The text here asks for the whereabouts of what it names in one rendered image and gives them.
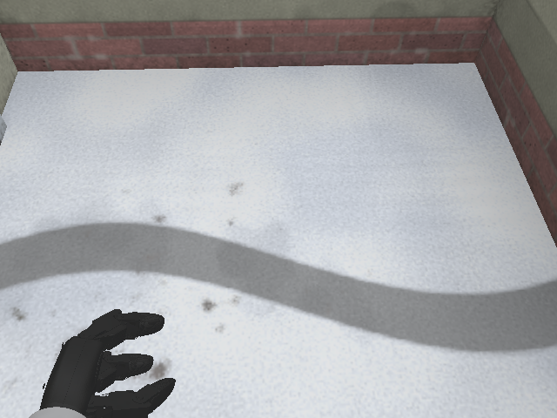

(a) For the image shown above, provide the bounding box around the robot left hand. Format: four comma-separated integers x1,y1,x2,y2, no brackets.
39,309,176,418

